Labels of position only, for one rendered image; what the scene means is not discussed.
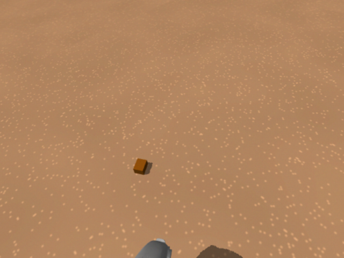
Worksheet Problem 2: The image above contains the small box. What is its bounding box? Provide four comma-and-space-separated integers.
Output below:
133, 159, 148, 175

